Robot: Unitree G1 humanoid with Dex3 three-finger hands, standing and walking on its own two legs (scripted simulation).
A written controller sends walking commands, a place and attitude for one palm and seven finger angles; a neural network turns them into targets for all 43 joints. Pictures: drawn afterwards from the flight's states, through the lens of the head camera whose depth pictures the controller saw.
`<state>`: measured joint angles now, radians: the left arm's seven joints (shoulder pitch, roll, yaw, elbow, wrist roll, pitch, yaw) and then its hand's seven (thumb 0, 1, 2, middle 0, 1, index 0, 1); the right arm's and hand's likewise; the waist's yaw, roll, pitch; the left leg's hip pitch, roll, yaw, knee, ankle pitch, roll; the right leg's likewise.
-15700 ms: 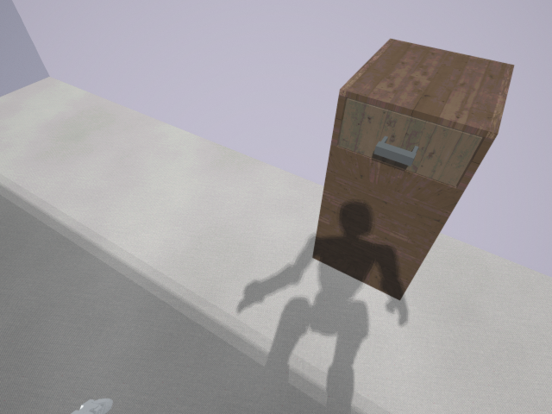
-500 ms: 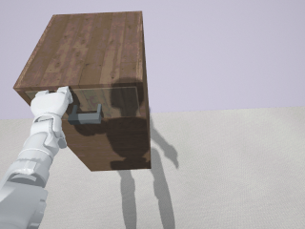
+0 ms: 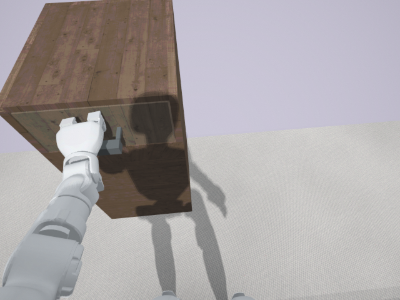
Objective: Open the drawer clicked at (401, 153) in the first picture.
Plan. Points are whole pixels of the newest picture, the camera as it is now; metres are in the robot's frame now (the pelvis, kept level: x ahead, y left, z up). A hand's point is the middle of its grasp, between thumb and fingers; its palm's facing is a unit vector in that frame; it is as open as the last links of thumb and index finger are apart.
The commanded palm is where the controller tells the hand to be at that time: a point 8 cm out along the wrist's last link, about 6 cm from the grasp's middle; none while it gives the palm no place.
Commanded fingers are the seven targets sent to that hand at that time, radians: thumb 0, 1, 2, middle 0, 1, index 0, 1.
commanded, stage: lower the fingers behind the handle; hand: left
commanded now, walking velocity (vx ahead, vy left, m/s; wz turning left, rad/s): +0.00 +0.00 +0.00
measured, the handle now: (100, 140) +0.49 +0.24 -0.03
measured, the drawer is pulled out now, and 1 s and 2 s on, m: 0.00 0.00 0.00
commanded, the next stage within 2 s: close the thumb around the handle in 1.16 s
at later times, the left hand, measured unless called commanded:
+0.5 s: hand (112, 157) +0.44 +0.21 -0.03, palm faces +0.02 +0.01 -1.00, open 13.6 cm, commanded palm +0.42 +0.21 +0.02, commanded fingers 0.00 -0.50 0.30 -0.30 -1.20 -0.30 -1.20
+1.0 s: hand (113, 161) +0.44 +0.21 -0.05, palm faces +0.02 -0.04 -1.00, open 13.9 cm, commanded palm +0.42 +0.22 +0.00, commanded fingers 0.00 -0.50 0.30 -0.30 -1.20 -0.30 -1.20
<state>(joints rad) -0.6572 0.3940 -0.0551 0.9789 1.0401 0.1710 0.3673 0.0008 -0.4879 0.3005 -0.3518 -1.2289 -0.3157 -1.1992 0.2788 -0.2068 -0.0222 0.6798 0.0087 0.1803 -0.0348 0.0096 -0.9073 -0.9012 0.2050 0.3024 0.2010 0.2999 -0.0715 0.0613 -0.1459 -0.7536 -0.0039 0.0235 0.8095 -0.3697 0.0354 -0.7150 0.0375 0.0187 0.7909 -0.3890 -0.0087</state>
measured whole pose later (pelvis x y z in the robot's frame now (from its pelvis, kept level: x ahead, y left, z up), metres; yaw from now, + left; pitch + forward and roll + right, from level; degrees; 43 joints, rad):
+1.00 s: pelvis +0.00 -0.01 -0.03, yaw +0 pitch +24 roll -2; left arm -0.59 0.41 -0.01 0.92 1.13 -0.09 0.51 0.00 -0.49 0.30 -0.30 -1.20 -0.30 -1.21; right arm 0.31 -0.26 -0.06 0.70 -0.03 0.15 -0.02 0.01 -0.91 -0.90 0.20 0.30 0.20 0.30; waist -0.09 0.05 -0.20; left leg -0.99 0.02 0.01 1.02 -0.46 0.02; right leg -0.94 0.06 0.00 0.99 -0.47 -0.02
